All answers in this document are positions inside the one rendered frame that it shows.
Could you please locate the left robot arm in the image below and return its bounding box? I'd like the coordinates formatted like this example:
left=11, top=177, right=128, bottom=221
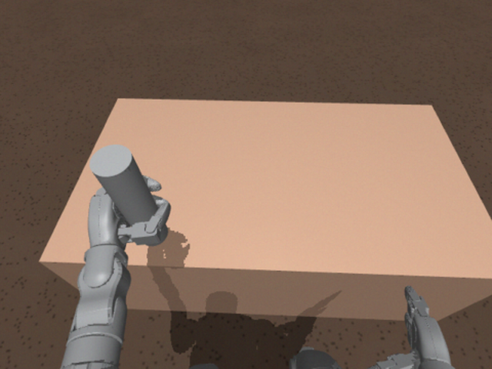
left=60, top=244, right=131, bottom=369

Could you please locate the left robot hand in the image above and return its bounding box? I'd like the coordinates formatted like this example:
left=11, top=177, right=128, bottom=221
left=88, top=175, right=171, bottom=250

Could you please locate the right robot hand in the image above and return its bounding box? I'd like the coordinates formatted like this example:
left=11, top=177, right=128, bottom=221
left=367, top=286, right=451, bottom=369

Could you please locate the can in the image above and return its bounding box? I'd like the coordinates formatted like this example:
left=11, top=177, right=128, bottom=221
left=89, top=145, right=168, bottom=246

